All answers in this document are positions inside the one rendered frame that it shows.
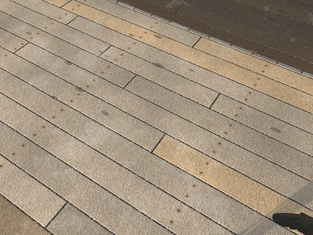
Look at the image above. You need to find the right robot hand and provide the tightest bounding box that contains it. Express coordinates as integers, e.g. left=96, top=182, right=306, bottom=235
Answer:
left=272, top=212, right=313, bottom=235

